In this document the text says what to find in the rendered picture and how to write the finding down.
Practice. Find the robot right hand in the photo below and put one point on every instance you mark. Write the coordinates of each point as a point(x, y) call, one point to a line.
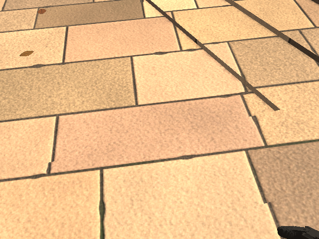
point(297, 232)

